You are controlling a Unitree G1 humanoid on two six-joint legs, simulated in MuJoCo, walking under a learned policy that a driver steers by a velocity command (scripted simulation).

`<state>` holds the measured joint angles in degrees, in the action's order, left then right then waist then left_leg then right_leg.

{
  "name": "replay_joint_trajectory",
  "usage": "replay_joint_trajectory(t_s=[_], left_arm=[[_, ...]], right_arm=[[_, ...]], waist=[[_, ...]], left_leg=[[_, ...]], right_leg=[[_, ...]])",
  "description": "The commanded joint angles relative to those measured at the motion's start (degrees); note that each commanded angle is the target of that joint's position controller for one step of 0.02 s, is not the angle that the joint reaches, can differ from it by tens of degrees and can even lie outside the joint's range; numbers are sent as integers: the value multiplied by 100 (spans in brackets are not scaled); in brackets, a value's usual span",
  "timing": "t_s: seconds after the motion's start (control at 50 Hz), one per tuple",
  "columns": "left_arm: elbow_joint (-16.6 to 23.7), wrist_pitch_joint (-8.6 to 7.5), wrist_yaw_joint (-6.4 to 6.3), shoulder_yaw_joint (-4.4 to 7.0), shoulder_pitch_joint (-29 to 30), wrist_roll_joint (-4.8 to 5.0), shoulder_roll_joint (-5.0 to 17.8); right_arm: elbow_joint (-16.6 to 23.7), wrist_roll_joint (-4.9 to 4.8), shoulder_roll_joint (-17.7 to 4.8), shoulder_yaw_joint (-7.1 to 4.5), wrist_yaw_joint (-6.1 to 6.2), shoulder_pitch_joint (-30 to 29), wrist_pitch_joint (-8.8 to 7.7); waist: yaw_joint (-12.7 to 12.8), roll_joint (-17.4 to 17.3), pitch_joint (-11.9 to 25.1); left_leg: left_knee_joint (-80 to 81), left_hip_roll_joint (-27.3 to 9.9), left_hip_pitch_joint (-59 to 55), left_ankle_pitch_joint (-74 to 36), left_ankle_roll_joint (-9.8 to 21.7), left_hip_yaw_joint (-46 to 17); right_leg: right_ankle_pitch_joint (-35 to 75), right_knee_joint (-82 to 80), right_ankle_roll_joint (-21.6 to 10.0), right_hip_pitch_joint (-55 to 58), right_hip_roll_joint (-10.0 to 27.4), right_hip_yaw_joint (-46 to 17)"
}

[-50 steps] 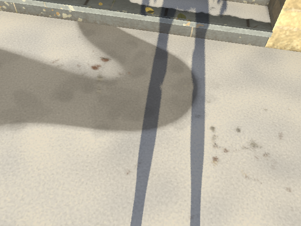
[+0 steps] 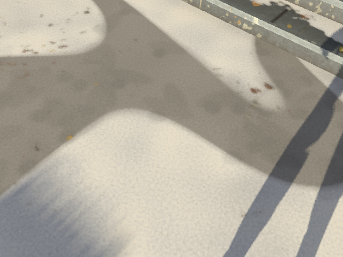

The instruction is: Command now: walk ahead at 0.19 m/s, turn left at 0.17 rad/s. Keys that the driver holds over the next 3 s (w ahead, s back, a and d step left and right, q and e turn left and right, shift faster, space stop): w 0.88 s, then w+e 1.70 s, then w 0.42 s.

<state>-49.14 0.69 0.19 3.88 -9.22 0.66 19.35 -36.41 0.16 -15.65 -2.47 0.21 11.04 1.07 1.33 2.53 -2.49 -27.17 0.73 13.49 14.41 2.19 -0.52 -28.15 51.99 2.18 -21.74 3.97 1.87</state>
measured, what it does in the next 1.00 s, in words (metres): walks ahead: right foot, then left foot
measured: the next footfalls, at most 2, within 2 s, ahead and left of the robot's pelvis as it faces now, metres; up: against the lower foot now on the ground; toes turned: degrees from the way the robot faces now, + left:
right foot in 0.38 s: +0.21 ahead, -0.15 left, +0.00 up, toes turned -2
left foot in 0.90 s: +0.57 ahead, +0.06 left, +0.00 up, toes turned +2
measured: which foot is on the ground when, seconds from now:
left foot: down 0.00-0.40, up 0.42-0.88, down 0.90-1.00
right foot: up 0.00-0.36, down 0.38-0.92, up 0.94-1.00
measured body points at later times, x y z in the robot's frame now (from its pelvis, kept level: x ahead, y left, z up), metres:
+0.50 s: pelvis +0.15 -0.06 +0.00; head +0.17 -0.08 +0.45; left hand +0.25 +0.22 -0.10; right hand +0.24 -0.34 -0.13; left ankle +0.06 +0.09 -0.66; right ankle +0.17 -0.15 -0.74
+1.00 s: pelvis +0.43 -0.03 -0.02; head +0.48 -0.03 +0.43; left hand +0.43 +0.25 -0.15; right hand +0.63 -0.27 -0.10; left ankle +0.53 +0.06 -0.74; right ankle +0.25 -0.15 -0.65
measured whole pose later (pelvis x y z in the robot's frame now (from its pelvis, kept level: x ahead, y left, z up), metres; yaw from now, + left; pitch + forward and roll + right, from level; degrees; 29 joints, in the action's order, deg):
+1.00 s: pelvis +0.43 -0.03 -0.02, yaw -1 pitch +2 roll +0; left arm -52.0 -3.2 0.0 1.8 -21.9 1.8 16.7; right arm -38.6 -0.1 -14.9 -2.4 -1.8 4.9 -5.3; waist 2.6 0.5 -3.3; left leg -31.0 1.4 24.8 8.1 3.5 4.6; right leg -26.9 62.4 -2.7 -12.0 -0.6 -3.6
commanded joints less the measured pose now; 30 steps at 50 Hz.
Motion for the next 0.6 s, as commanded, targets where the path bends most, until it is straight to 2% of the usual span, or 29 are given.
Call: replay_joint_trajectory(t_s=[0.02,0.08,0.16,0.28,0.32,0.36,0.38,0.4,0.42,0.44,0.46,0.48,0.5,0.52,0.54,0.6], left_arm=[[391,-170,25,198,408,50,684],[298,-346,78,174,344,36,517],[344,-449,128,67,547,6,303],[477,-525,213,-19,742,62,364],[451,-577,238,-22,555,86,413],[207,-600,211,40,-127,81,504],[22,-617,158,145,-816,98,722],[-41,-632,105,257,-1440,19,1272],[-82,-659,176,299,-1709,-26,1500],[13,-693,199,163,-1323,3,1036],[110,-693,186,83,-1035,-9,743],[182,-686,179,40,-774,-54,616],[226,-681,171,-6,-628,-84,476],[246,-674,155,-32,-571,-116,430],[240,-683,141,-33,-594,-108,429],[162,-696,87,-11,-783,-58,541]], right_arm=[[97,-13,-1007,-284,79,348,-231],[74,18,-891,-265,118,370,-368],[-48,-44,-1040,-330,85,452,-459],[-308,-139,-1173,-392,-1,691,-459],[-368,-156,-1149,-385,-15,681,-433],[-408,-131,-999,-327,-18,654,-391],[-410,-74,-771,-238,-14,670,-391],[-191,5,-346,-91,-7,648,-430],[11,-83,-413,-115,47,724,-535],[-61,-210,-899,-231,42,688,-602],[-57,-256,-990,-254,9,492,-634],[-106,-199,-895,-241,11,417,-642],[-105,-126,-846,-252,7,312,-631],[-127,-98,-761,-247,-17,334,-602],[-149,-88,-671,-234,-33,368,-572],[-48,-45,-546,-206,-23,110,-520]], waist=[[-333,-1326,-7],[-275,-1069,20],[-342,-971,15],[-426,-904,-168],[-280,-861,-144],[72,-753,50],[374,-527,378],[515,740,828],[459,1653,1086],[385,873,702],[283,641,322],[168,344,186],[101,269,61],[28,337,56],[-1,352,71],[17,115,19]], left_leg=[[1896,-1449,-964,1765,920,-2028],[2052,-1352,-1121,1084,922,-1702],[2098,-1354,-956,690,962,-1366],[1927,-1538,-593,796,1018,-1285],[1746,-1575,-528,708,943,-1258],[1118,-1340,-178,363,751,-1017],[121,-1000,211,-187,552,-683],[-2045,-314,1308,398,116,-20],[-3559,307,2678,1885,-98,-284],[-4190,-87,3189,1597,-24,-701],[-4220,-354,3346,1064,85,-598],[-4027,-564,3252,568,98,-498],[-3751,-711,3125,207,73,-481],[-3602,-792,2858,-70,32,-443],[-3490,-803,2753,-257,-28,-372],[-2900,-792,2954,-800,-239,-222]], right_leg=[[641,637,-87,-1621,149,-276],[1404,187,-133,-1655,143,-264],[1841,-998,-54,-1276,76,-217],[1793,-1803,-193,-729,-9,-154],[1827,-2034,-341,-317,-31,-107],[1788,-2277,-468,729,-226,91],[1621,-2410,-619,1678,-118,-141],[890,-3093,-1138,2731,1155,-2003],[-578,-3991,-1844,3354,1832,-4312],[-1143,-4089,-1774,3112,1830,-4110],[-828,-4056,-1562,2751,1610,-3412],[-273,-4105,-1424,2431,1359,-2877],[371,-4177,-1364,2159,1177,-2458],[861,-4280,-1311,1920,1009,-2091],[1325,-4357,-1329,1823,922,-1840],[2736,-4456,-1395,1870,819,-1262]])
Over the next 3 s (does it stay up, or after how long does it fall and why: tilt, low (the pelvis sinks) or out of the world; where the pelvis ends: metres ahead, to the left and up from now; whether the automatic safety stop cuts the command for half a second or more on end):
stays up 1.38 -0.59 -0.02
